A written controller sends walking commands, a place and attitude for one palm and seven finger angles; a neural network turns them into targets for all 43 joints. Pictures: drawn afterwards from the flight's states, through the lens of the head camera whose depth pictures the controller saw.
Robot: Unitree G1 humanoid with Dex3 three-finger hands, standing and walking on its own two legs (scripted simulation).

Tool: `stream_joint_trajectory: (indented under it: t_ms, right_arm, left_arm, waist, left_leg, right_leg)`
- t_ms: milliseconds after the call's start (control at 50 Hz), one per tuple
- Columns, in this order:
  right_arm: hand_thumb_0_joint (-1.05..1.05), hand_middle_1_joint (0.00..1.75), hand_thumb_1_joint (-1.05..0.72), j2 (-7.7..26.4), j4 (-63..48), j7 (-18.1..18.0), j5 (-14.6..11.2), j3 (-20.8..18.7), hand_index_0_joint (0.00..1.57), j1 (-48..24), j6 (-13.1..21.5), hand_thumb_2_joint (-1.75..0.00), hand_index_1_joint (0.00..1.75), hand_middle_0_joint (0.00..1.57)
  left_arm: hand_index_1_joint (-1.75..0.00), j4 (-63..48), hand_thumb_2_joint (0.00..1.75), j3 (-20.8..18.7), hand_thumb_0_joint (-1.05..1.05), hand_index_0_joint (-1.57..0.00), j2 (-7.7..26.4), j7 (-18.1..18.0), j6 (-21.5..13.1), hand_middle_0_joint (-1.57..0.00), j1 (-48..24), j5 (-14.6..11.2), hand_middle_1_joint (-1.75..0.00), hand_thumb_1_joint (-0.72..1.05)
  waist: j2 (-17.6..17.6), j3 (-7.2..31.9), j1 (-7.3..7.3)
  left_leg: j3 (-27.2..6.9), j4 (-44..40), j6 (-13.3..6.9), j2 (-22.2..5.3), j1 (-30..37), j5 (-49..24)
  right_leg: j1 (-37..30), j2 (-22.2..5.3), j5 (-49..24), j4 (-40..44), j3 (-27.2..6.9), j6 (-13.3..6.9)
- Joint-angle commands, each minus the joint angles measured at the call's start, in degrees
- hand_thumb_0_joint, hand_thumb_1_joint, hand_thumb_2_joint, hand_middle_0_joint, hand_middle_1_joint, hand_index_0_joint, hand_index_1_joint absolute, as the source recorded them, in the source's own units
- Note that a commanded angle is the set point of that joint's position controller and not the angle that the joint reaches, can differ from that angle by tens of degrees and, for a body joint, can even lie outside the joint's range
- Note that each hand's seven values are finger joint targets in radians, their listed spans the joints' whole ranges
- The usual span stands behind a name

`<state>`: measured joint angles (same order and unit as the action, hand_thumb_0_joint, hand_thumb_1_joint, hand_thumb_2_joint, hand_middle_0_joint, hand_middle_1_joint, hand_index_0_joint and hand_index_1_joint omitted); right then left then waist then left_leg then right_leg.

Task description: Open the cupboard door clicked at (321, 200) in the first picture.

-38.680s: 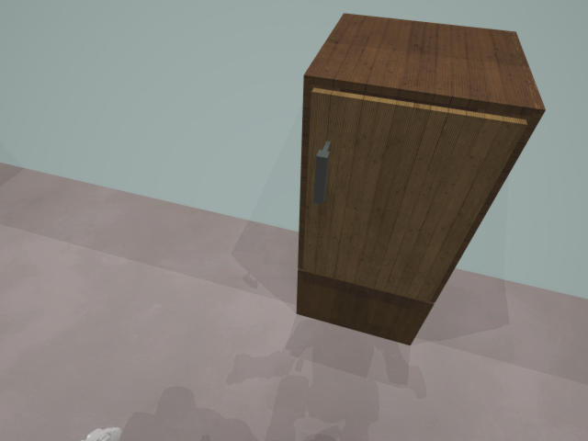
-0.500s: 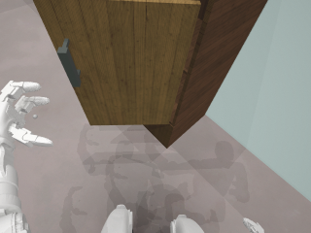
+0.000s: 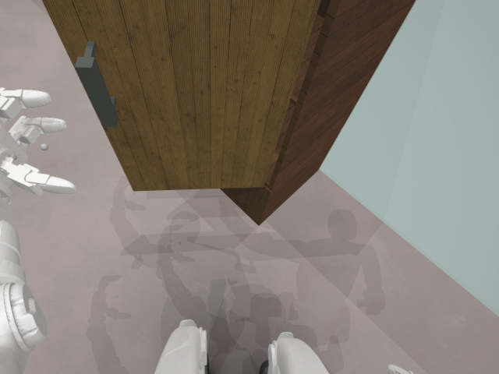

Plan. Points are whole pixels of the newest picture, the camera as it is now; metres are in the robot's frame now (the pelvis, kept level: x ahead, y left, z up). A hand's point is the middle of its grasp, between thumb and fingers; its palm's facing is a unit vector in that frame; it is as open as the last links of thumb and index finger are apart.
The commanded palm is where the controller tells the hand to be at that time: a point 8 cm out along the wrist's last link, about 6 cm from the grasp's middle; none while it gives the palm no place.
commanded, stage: move the hooked fingers beside the handle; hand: left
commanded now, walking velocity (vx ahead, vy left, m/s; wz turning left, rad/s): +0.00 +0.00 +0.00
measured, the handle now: (101, 86) +0.56 +0.26 +0.06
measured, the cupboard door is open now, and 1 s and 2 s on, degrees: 50 50 50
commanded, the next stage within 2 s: slide the fingers in behind the handle in 1.26 s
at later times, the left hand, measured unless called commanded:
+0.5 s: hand (52, 110) +0.49 +0.31 +0.07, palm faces +0.10 -1.00 -0.01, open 14.0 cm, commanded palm +0.48 +0.35 +0.06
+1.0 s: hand (49, 116) +0.48 +0.32 +0.07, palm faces +0.08 -1.00 -0.01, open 14.0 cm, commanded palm +0.48 +0.35 +0.06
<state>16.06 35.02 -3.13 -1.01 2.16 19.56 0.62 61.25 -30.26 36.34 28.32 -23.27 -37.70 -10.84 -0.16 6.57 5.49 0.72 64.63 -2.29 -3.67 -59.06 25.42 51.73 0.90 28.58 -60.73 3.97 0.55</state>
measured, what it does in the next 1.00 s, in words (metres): stands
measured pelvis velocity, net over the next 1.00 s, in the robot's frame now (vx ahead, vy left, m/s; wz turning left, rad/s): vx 0.00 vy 0.00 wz -0.02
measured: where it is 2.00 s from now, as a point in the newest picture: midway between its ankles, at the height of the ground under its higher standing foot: outside the picture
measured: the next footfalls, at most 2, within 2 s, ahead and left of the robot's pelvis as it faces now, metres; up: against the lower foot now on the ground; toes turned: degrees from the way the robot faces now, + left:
none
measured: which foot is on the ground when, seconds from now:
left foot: down 0.00-1.00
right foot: down 0.00-1.00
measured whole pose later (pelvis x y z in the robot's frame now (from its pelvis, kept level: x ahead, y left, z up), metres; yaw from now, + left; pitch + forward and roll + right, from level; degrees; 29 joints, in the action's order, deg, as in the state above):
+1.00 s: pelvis +0.00 +0.00 -0.01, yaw -1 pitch +24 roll -7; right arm 16.3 34.6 -2.5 -0.5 3.8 20.3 -3.5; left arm 69.3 -32.1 45.4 29.1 -19.9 -49.9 -7.0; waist -0.7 6.5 9.0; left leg -0.7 68.1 -2.4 -4.7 -66.0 26.5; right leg 57.6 2.2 28.7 -62.1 4.9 0.7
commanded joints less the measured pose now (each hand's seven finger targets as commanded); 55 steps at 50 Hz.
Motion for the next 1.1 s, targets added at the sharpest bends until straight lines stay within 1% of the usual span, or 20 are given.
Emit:
stream_joint_trajectory:
  t_ms: [0,20,40,60,120,240,300,380,440,460,560,620,660,800,820,880,920,1000,1060,1080]
  right_arm:
    - [0.00,0.30,-0.90,11.7,-2.9,-1.2,0.3,-4.5,0.20,6.9,0.6,-0.90,0.30,0.20]
    - [0.00,0.30,-0.90,12.2,-2.7,-1.3,0.3,-4.5,0.20,7.2,0.3,-0.90,0.30,0.20]
    - [0.00,0.30,-0.90,11.9,-2.7,-1.2,0.2,-4.3,0.20,7.2,0.1,-0.90,0.30,0.20]
    - [0.00,0.30,-0.90,12.2,-2.7,-1.3,0.2,-4.3,0.20,7.5,-0.1,-0.90,0.30,0.20]
    - [0.00,0.30,-0.90,12.5,-2.8,-1.5,0.1,-3.8,0.20,7.9,-0.5,-0.90,0.30,0.20]
    - [0.00,0.30,-0.90,12.7,-2.3,-1.5,0.5,-3.5,0.20,9.0,-1.1,-0.90,0.30,0.20]
    - [0.00,0.30,-0.90,12.9,-2.2,-1.6,0.5,-3.4,0.20,9.7,-1.3,-0.90,0.30,0.20]
    - [0.00,0.30,-0.90,13.1,-2.5,-1.7,0.1,-2.6,0.20,10.2,-2.0,-0.90,0.30,0.20]
    - [0.00,0.30,-0.90,13.4,-2.7,-1.9,0.3,-2.4,0.20,10.8,-2.3,-0.90,0.30,0.20]
    - [0.00,0.30,-0.90,13.3,-2.7,-1.8,0.4,-2.5,0.20,11.1,-2.3,-0.90,0.30,0.20]
    - [0.00,0.30,-0.90,13.1,-2.9,-0.8,0.6,-3.0,0.20,11.5,-2.9,-0.90,0.30,0.20]
    - [0.00,0.30,-0.90,13.3,-3.1,-0.6,0.5,-3.3,0.20,11.7,-3.0,-0.90,0.30,0.20]
    - [0.00,0.30,-0.90,13.1,-2.9,-0.5,0.3,-3.2,0.20,11.7,-3.3,-0.90,0.30,0.20]
    - [0.00,0.30,-0.90,12.9,-1.9,-0.4,0.8,-3.6,0.20,11.6,-3.3,-0.90,0.30,0.20]
    - [0.00,0.30,-0.90,12.7,-1.6,-0.4,0.7,-3.5,0.20,11.4,-3.5,-0.90,0.30,0.20]
    - [0.00,0.30,-0.90,12.8,-1.8,-0.5,0.6,-3.4,0.20,11.3,-3.6,-0.90,0.30,0.20]
    - [0.00,0.30,-0.90,13.0,-2.2,-0.7,0.6,-3.3,0.20,11.1,-3.7,-0.90,0.30,0.20]
    - [0.00,0.30,-0.90,12.8,-2.7,-0.8,0.9,-3.1,0.20,10.6,-3.4,-0.90,0.30,0.20]
    - [0.00,0.30,-0.90,12.7,-2.8,-0.5,1.2,-3.2,0.20,10.4,-3.3,-0.90,0.30,0.20]
    - [0.00,0.30,-0.90,12.8,-2.6,-0.5,1.2,-3.2,0.20,10.3,-3.3,-0.90,0.30,0.20]
  left_arm:
    - [-1.20,-11.0,0.30,-3.1,0.00,-0.30,19.0,0.2,-5.0,-0.30,-25.0,-1.5,-1.20,-0.50]
    - [-1.20,-9.6,0.30,-4.4,0.00,-0.30,21.1,0.1,-4.7,-0.30,-24.7,-1.0,-1.20,-0.50]
    - [-1.20,-8.5,0.30,-2.6,0.00,-0.30,19.5,0.4,-4.1,-0.30,-25.4,-0.7,-1.20,-0.50]
    - [-1.20,-7.0,0.30,-3.4,0.00,-0.30,20.6,0.4,-3.4,-0.30,-25.2,-0.6,-1.20,-0.50]
    - [-1.20,-4.5,0.30,-4.5,0.00,-0.30,24.4,0.7,-2.0,-0.30,-27.5,0.4,-1.20,-0.50]
    - [-1.20,-5.2,0.30,-4.8,0.00,-0.30,27.1,0.0,-2.9,-0.30,-33.2,1.5,-1.20,-0.50]
    - [-1.20,-3.2,0.30,-5.9,0.00,-0.30,28.9,0.3,-2.3,-0.30,-33.1,1.5,-1.20,-0.50]
    - [-1.20,1.0,0.30,-4.5,0.00,-0.30,30.5,0.8,0.7,-0.30,-34.8,3.2,-1.20,-0.50]
    - [-1.20,-0.5,0.30,-6.1,0.00,-0.30,33.9,0.7,0.9,-0.30,-37.5,3.8,-1.20,-0.50]
    - [-1.20,-0.7,0.30,-7.3,0.00,-0.30,35.2,0.6,0.8,-0.30,-36.5,4.0,-1.20,-0.50]
    - [-1.20,-2.7,0.30,-7.8,0.00,-0.30,33.8,1.1,0.2,-0.30,-32.5,3.4,-1.20,-0.50]
    - [-1.20,-3.4,0.30,-9.5,0.00,-0.30,35.0,1.9,0.7,-0.30,-30.1,2.7,-1.20,-0.50]
    - [-1.20,-3.1,0.30,-7.8,0.00,-0.30,32.5,2.2,1.2,-0.30,-31.1,2.4,-1.20,-0.50]
    - [-1.20,-7.0,0.30,-6.9,0.00,-0.30,30.1,0.7,-1.5,-0.30,-32.5,2.2,-1.20,-0.50]
    - [-1.20,-6.2,0.30,-4.4,0.00,-0.30,27.1,0.8,-1.4,-0.30,-33.1,2.2,-1.20,-0.50]
    - [-1.20,-3.2,0.30,-2.9,0.00,-0.30,25.3,0.8,0.1,-0.30,-32.1,2.1,-1.20,-0.50]
    - [-1.20,-2.5,0.30,-3.8,0.00,-0.30,26.5,0.9,0.5,-0.30,-31.4,2.1,-1.20,-0.50]
    - [-1.20,-3.3,0.30,-4.8,0.00,-0.30,28.0,-0.7,-0.4,-0.30,-33.3,2.6,-1.20,-0.50]
    - [-1.20,-6.4,0.30,-5.3,0.00,-0.30,28.5,-1.8,-2.4,-0.30,-34.1,3.0,-1.20,-0.50]
    - [-1.20,-6.4,0.30,-5.1,0.00,-0.30,28.3,-2.0,-2.8,-0.30,-34.7,3.1,-1.20,-0.50]
  waist:
    - [-11.7,23.9,0.87]
    - [-11.5,24.6,0.38]
    - [-11.4,24.0,1.07]
    - [-9.7,23.6,1.10]
    - [-10.2,23.3,1.40]
    - [-13.1,26.0,2.67]
    - [-12.3,27.1,2.76]
    - [-11.4,24.2,3.98]
    - [-12.9,27.7,3.96]
    - [-13.3,29.1,3.30]
    - [-15.6,30.9,2.53]
    - [-15.1,31.9,1.67]
    - [-13.3,28.9,2.78]
    - [-17.1,29.2,2.76]
    - [-16.6,27.8,3.68]
    - [-14.5,24.5,4.02]
    - [-14.4,25.4,3.27]
    - [-14.2,24.0,3.17]
    - [-16.3,27.7,2.75]
    - [-15.5,27.5,3.23]
  left_leg:
    - [-6.5,-8.0,1.3,0.5,29.7,-16.6]
    - [-6.7,-8.1,1.5,0.4,29.7,-16.7]
    - [-6.5,-7.9,1.2,0.5,28.8,-15.9]
    - [-6.3,-7.7,1.0,0.5,27.2,-15.0]
    - [-5.7,-6.8,0.7,0.6,24.4,-14.6]
    - [-6.2,-4.8,0.7,0.2,25.6,-17.0]
    - [-6.0,-3.8,0.4,0.1,24.2,-17.8]
    - [-5.3,-3.1,0.0,0.0,19.9,-15.8]
    - [-5.5,-1.9,-0.1,-0.1,20.4,-17.8]
    - [-5.6,-1.7,0.0,-0.1,21.0,-18.9]
    - [-5.7,-1.7,0.5,-0.5,25.0,-23.3]
    - [-5.7,-2.0,0.6,-0.5,25.6,-25.0]
    - [-5.7,-2.5,0.3,-0.5,24.5,-22.2]
    - [-7.6,-4.0,1.3,-0.8,31.1,-23.5]
    - [-7.7,-4.2,1.3,-0.8,31.5,-22.7]
    - [-7.6,-5.2,1.1,-0.6,29.1,-19.2]
    - [-7.5,-5.3,1.1,-0.4,29.1,-19.9]
    - [-7.3,-5.1,1.0,-0.3,27.0,-18.4]
    - [-7.6,-4.8,1.5,-0.4,29.7,-20.2]
    - [-7.8,-4.8,1.5,-0.5,29.8,-19.8]
  right_leg:
    - [4.5,2.6,-10.0,6.2,-0.4,-2.6]
    - [4.5,2.4,-9.9,6.1,-0.4,-2.5]
    - [4.6,2.4,-9.7,6.3,-0.6,-2.3]
    - [4.2,2.4,-9.5,6.3,-0.5,-2.2]
    - [3.6,2.4,-9.9,6.1,-1.0,-2.1]
    - [6.0,2.6,-10.8,5.0,-1.0,-1.9]
    - [5.4,2.9,-11.5,4.6,-1.3,-2.0]
    - [5.8,2.9,-11.0,4.9,-1.4,-1.4]
    - [5.6,3.0,-12.4,4.1,-1.5,-1.4]
    - [5.1,3.1,-12.8,3.8,-1.5,-1.6]
    - [5.7,3.3,-15.3,3.6,-1.0,-1.6]
    - [4.4,3.6,-16.7,3.6,-0.7,-1.7]
    - [5.5,3.6,-15.0,4.5,-0.7,-1.4]
    - [9.4,3.8,-12.6,4.6,0.3,-2.4]
    - [10.7,3.7,-12.1,5.0,0.3,-2.1]
    - [10.1,3.5,-11.0,5.7,0.5,-2.0]
    - [9.2,3.4,-11.4,5.6,0.4,-2.1]
    - [8.9,3.3,-10.8,5.1,0.3,-2.3]
    - [9.1,3.2,-11.2,4.5,0.3,-2.3]
    - [9.4,3.2,-10.9,4.5,0.3,-2.2]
